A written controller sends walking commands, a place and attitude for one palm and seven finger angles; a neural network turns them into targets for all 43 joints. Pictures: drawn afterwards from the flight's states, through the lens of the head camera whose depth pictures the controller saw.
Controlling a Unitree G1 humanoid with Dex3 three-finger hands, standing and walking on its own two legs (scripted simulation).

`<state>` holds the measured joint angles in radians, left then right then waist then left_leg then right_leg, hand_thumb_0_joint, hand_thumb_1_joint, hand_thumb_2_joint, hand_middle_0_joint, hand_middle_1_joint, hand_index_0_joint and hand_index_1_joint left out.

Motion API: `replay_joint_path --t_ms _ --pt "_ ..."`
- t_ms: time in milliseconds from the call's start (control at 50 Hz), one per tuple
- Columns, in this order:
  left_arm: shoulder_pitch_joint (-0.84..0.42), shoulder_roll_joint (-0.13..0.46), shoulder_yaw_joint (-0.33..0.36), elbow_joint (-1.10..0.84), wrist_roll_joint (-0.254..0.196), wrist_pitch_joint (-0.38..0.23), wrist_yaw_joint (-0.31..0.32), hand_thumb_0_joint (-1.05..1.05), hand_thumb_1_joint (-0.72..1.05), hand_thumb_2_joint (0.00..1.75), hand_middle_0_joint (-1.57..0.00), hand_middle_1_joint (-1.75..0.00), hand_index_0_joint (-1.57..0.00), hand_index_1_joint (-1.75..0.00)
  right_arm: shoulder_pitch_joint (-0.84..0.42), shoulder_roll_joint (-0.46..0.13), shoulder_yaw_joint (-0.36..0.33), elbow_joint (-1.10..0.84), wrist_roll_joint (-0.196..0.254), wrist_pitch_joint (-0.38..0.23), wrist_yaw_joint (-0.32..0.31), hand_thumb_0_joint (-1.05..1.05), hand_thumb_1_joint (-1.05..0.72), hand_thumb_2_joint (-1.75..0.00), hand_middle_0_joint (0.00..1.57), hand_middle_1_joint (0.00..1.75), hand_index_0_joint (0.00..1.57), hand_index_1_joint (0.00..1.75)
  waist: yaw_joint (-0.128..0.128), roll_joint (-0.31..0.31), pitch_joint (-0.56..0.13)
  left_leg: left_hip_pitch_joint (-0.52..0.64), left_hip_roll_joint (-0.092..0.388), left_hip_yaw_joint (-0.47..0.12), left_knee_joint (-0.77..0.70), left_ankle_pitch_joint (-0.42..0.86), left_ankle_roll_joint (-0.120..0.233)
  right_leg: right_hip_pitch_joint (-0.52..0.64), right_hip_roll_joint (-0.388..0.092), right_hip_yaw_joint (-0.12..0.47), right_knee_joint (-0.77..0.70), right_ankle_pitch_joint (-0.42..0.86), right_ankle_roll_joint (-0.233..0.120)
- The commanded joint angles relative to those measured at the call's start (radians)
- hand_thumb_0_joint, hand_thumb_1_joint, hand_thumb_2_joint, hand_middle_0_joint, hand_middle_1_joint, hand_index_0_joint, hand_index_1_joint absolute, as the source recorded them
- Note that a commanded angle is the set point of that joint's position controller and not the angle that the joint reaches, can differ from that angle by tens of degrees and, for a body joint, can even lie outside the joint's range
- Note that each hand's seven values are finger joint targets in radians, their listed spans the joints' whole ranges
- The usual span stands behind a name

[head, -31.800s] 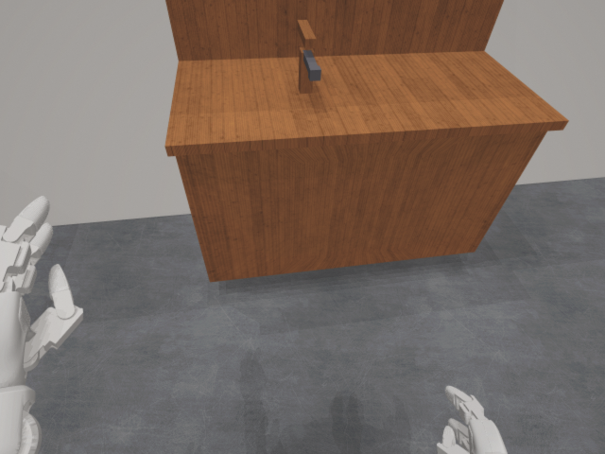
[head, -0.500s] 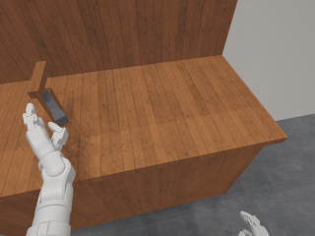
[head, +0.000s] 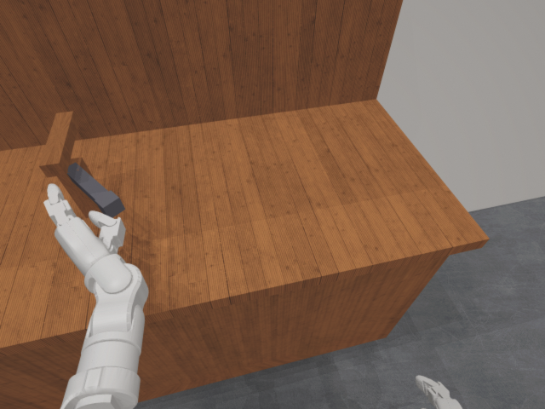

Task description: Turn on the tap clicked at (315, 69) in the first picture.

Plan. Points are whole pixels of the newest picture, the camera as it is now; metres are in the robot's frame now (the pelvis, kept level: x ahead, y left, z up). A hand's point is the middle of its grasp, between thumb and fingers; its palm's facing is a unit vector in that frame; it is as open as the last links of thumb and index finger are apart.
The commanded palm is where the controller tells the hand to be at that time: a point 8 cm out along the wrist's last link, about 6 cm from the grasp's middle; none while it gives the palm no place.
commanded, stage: push the lever round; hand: left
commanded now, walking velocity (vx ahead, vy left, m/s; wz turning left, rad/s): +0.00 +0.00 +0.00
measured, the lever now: (110, 204) +0.39 +0.28 +0.08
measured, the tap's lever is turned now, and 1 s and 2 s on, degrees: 36 65 74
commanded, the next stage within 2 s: lift the hand up off the lever in 1.18 s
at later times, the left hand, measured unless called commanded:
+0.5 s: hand (139, 210) +0.38 +0.23 +0.08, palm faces +0.81 -0.58 -0.05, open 7.6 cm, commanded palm +0.33 +0.24 +0.08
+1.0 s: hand (149, 196) +0.42 +0.23 +0.08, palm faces +0.83 -0.55 -0.08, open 7.8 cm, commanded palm +0.37 +0.25 +0.08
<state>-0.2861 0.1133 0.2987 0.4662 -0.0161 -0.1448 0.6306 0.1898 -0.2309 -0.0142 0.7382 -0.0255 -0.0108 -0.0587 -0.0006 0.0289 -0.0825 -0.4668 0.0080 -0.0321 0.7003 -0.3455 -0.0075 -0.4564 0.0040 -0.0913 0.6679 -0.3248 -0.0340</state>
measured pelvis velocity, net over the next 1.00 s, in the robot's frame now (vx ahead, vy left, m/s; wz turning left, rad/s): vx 0.01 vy -0.01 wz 0.00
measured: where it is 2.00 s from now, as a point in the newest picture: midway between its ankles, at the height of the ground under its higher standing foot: outside the picture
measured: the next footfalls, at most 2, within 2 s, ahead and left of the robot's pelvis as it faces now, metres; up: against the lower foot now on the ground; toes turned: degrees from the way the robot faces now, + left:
none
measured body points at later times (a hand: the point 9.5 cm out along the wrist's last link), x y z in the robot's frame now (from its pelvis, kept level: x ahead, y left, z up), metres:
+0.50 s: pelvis +0.00 +0.00 +0.00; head +0.02 +0.00 +0.45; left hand +0.33 +0.26 +0.09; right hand +0.14 -0.23 -0.12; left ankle +0.00 +0.12 -0.72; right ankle +0.01 -0.10 -0.72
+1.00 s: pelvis +0.01 -0.01 +0.00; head +0.04 -0.01 +0.45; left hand +0.37 +0.25 +0.08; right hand +0.12 -0.26 -0.13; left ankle +0.00 +0.12 -0.72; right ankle +0.01 -0.10 -0.72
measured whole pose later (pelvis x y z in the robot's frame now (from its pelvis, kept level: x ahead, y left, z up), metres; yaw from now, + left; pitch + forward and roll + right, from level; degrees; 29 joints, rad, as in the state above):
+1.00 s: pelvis +0.01 -0.01 +0.00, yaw +0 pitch +9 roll -1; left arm -0.54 0.08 0.37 0.73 0.08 -0.15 0.83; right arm 0.21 -0.22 -0.04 0.78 -0.07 0.03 -0.01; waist -0.03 0.02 -0.11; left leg -0.51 0.02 -0.03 0.70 -0.35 -0.02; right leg -0.50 0.02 -0.09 0.67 -0.33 -0.04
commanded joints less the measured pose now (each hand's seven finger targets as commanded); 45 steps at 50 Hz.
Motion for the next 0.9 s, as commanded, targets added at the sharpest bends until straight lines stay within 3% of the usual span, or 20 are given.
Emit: replay_joint_path --t_ms 0,120,180,240,280,340,380,400,460,480,520,560,580,660,680,760,780,820,860,880 --pt "-0.395 0.142 -0.034 -0.231 0.046 -0.066 0.021 0.00 0.90 0.90 -0.15 -0.15 -0.15 -0.15 -0.085 -0.117 -0.044 -0.122 -0.001 -0.040 -0.011 0.00 -0.90 -0.90 0.20 0.30 0.20 0.30 -0.022 0.008 -0.254 0.088 -0.015 -0.004 -0.082 0.195 0.021 0.131 -0.012 0.061 -0.110 0.175 0.007" --pt "-0.398 0.118 -0.028 -0.191 0.059 -0.058 0.065 0.00 0.90 0.90 -0.15 -0.15 -0.15 -0.15 -0.077 -0.112 -0.050 -0.114 -0.012 -0.037 0.001 0.00 -0.90 -0.90 0.20 0.30 0.20 0.30 -0.013 -0.032 -0.282 0.092 -0.010 -0.004 -0.074 0.265 0.014 0.152 -0.012 0.049 -0.094 0.241 0.005" --pt "-0.416 0.127 -0.012 -0.192 0.070 -0.052 0.083 0.00 0.90 0.90 -0.15 -0.15 -0.15 -0.15 -0.083 -0.111 -0.052 -0.106 -0.014 -0.032 0.006 0.00 -0.90 -0.90 0.20 0.30 0.20 0.30 -0.004 0.010 -0.276 0.099 -0.008 -0.007 -0.079 0.274 0.005 0.143 -0.010 0.046 -0.093 0.229 0.000" --pt "-0.432 0.063 -0.066 -0.179 0.073 -0.047 0.101 0.00 0.90 0.90 -0.15 -0.15 -0.15 -0.15 -0.085 -0.105 -0.052 -0.107 -0.020 -0.035 0.015 0.00 -0.90 -0.90 0.20 0.30 0.20 0.30 -0.015 -0.017 -0.277 0.105 -0.004 -0.007 -0.072 0.279 0.004 0.129 -0.009 0.037 -0.091 0.221 0.002" --pt "-0.459 0.096 -0.029 -0.171 0.079 -0.045 0.117 0.00 0.90 0.90 -0.15 -0.15 -0.15 -0.15 -0.089 -0.108 -0.054 -0.097 -0.022 -0.033 0.014 0.00 -0.90 -0.90 0.20 0.30 0.20 0.30 -0.010 -0.016 -0.261 0.097 -0.004 -0.011 -0.081 0.260 0.002 0.124 -0.009 0.037 -0.100 0.195 0.001" --pt "-0.532 0.027 -0.099 -0.142 0.088 -0.041 0.130 0.00 0.90 0.90 -0.15 -0.15 -0.15 -0.15 -0.095 -0.100 -0.050 -0.090 -0.025 -0.036 0.019 0.00 -0.90 -0.90 0.20 0.30 0.20 0.30 -0.031 -0.029 -0.249 0.101 0.000 -0.012 -0.083 0.225 0.001 0.094 -0.009 0.032 -0.101 0.156 0.002" --pt "-0.525 0.068 -0.046 -0.128 0.095 -0.040 0.150 0.00 0.90 0.90 -0.15 -0.15 -0.15 -0.15 -0.093 -0.103 -0.054 -0.081 -0.030 -0.036 0.020 0.00 -0.90 -0.90 0.20 0.30 0.20 0.30 -0.015 -0.006 -0.263 0.100 -0.002 -0.014 -0.084 0.230 -0.003 0.100 -0.007 0.031 -0.101 0.152 -0.001" --pt "-0.563 0.029 -0.089 -0.146 0.099 -0.044 0.152 0.00 0.90 0.90 -0.15 -0.15 -0.15 -0.15 -0.091 -0.098 -0.052 -0.085 -0.031 -0.036 0.025 0.00 -0.90 -0.90 0.20 0.30 0.20 0.30 -0.027 0.002 -0.284 0.115 -0.002 -0.013 -0.079 0.255 -0.007 0.101 -0.010 0.027 -0.090 0.173 -0.002" --pt "-0.569 0.008 -0.092 -0.117 0.104 -0.039 0.173 0.00 0.90 0.90 -0.15 -0.15 -0.15 -0.15 -0.082 -0.096 -0.056 -0.078 -0.039 -0.035 0.036 0.00 -0.90 -0.90 0.20 0.30 0.20 0.30 -0.022 -0.010 -0.312 0.119 -0.001 -0.010 -0.064 0.298 -0.012 0.104 -0.009 0.021 -0.078 0.205 -0.003" --pt "-0.543 0.049 -0.040 -0.099 0.107 -0.034 0.183 0.00 0.90 0.90 -0.15 -0.15 -0.15 -0.15 -0.080 -0.099 -0.060 -0.072 -0.041 -0.032 0.035 0.00 -0.90 -0.90 0.20 0.30 0.20 0.30 -0.010 -0.013 -0.310 0.112 0.000 -0.011 -0.063 0.304 -0.012 0.111 -0.006 0.021 -0.081 0.209 -0.003" --pt "-0.583 0.028 -0.066 -0.069 0.107 -0.026 0.186 0.00 0.90 0.90 -0.15 -0.15 -0.15 -0.15 -0.083 -0.096 -0.056 -0.074 -0.039 -0.025 0.040 0.00 -0.90 -0.90 0.20 0.30 0.20 0.30 -0.029 -0.057 -0.291 0.084 0.000 -0.007 -0.062 0.266 -0.003 0.105 -0.012 0.024 -0.088 0.191 0.003" --pt "-0.614 0.031 -0.065 -0.050 0.115 -0.023 0.193 0.00 0.90 0.90 -0.15 -0.15 -0.15 -0.15 -0.079 -0.096 -0.055 -0.073 -0.041 -0.022 0.040 0.00 -0.90 -0.90 0.20 0.30 0.20 0.30 -0.032 -0.049 -0.285 0.079 -0.003 0.000 -0.064 0.243 0.004 0.103 -0.013 0.029 -0.098 0.179 0.004" --pt "-0.596 0.079 -0.013 -0.043 0.122 -0.024 0.198 0.00 0.90 0.90 -0.15 -0.15 -0.15 -0.15 -0.079 -0.099 -0.058 -0.065 -0.042 -0.019 0.037 0.00 -0.90 -0.90 0.20 0.30 0.20 0.30 -0.015 -0.032 -0.287 0.074 -0.003 -0.004 -0.070 0.239 0.002 0.111 -0.011 0.031 -0.100 0.172 0.001" --pt "-0.636 0.061 -0.032 -0.004 0.124 -0.024 0.198 0.00 0.90 0.90 -0.15 -0.15 -0.15 -0.15 -0.065 -0.095 -0.056 -0.071 -0.043 -0.009 0.039 0.00 -0.90 -0.90 0.20 0.30 0.20 0.30 -0.032 -0.048 -0.289 0.061 -0.004 0.007 -0.064 0.226 0.013 0.118 -0.016 0.038 -0.108 0.182 0.008" --pt "-0.614 0.114 0.026 0.013 0.126 -0.026 0.204 0.00 0.90 0.90 -0.15 -0.15 -0.15 -0.15 -0.064 -0.101 -0.060 -0.064 -0.043 -0.006 0.035 0.00 -0.90 -0.90 0.20 0.30 0.20 0.30 -0.020 -0.045 -0.283 0.049 -0.005 0.003 -0.069 0.219 0.014 0.126 -0.014 0.042 -0.113 0.175 0.006" --pt "-0.632 0.087 -0.001 0.019 0.129 -0.034 0.202 0.00 0.90 0.90 -0.15 -0.15 -0.15 -0.15 -0.045 -0.096 -0.061 -0.071 -0.045 0.000 0.043 0.00 -0.90 -0.90 0.20 0.30 0.20 0.30 -0.032 -0.038 -0.315 0.058 -0.007 0.018 -0.051 0.274 0.018 0.144 -0.018 0.042 -0.096 0.264 0.009" --pt "-0.606 0.132 0.051 0.036 0.131 -0.033 0.205 0.00 0.90 0.90 -0.15 -0.15 -0.15 -0.15 -0.041 -0.102 -0.065 -0.064 -0.045 0.003 0.041 0.00 -0.90 -0.90 0.20 0.30 0.20 0.30 -0.017 -0.041 -0.314 0.044 -0.008 0.013 -0.056 0.266 0.018 0.152 -0.016 0.045 -0.098 0.256 0.008" --pt "-0.649 0.114 0.027 0.045 0.126 -0.037 0.201 0.00 0.90 0.90 -0.15 -0.15 -0.15 -0.15 -0.034 -0.101 -0.063 -0.070 -0.043 0.005 0.043 0.00 -0.90 -0.90 0.20 0.30 0.20 0.30 -0.040 -0.075 -0.306 0.037 -0.008 0.021 -0.050 0.250 0.025 0.148 -0.021 0.050 -0.105 0.260 0.017" --pt "-0.647 0.142 0.048 0.053 0.125 -0.043 0.199 0.00 0.90 0.90 -0.15 -0.15 -0.15 -0.15 -0.026 -0.102 -0.064 -0.071 -0.043 0.008 0.041 0.00 -0.90 -0.90 0.20 0.30 0.20 0.30 -0.038 -0.073 -0.312 0.026 -0.010 0.025 -0.051 0.242 0.028 0.163 -0.023 0.057 -0.110 0.266 0.019" --pt "-0.631 0.184 0.091 0.045 0.129 -0.048 0.198 0.00 0.90 0.90 -0.15 -0.15 -0.15 -0.15 -0.026 -0.107 -0.068 -0.067 -0.040 0.011 0.038 0.00 -0.90 -0.90 0.20 0.30 0.20 0.30 -0.022 -0.050 -0.315 0.024 -0.009 0.020 -0.057 0.246 0.026 0.172 -0.021 0.059 -0.108 0.263 0.014"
